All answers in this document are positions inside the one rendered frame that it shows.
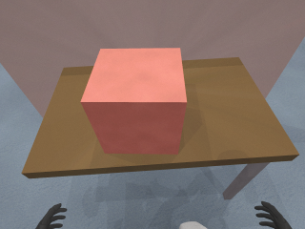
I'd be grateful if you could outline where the table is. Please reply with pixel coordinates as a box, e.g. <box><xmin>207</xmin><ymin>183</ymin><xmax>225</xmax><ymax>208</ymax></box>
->
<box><xmin>21</xmin><ymin>57</ymin><xmax>299</xmax><ymax>200</ymax></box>

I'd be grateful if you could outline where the carton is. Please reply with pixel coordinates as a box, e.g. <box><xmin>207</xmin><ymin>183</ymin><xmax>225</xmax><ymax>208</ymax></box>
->
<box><xmin>80</xmin><ymin>48</ymin><xmax>187</xmax><ymax>155</ymax></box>

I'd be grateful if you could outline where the left robot hand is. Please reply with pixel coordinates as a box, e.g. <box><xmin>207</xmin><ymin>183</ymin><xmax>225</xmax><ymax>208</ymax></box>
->
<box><xmin>35</xmin><ymin>203</ymin><xmax>68</xmax><ymax>229</ymax></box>

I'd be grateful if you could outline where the right robot hand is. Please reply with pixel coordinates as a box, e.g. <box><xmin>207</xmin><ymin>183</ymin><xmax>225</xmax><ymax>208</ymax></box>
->
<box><xmin>254</xmin><ymin>201</ymin><xmax>292</xmax><ymax>229</ymax></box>

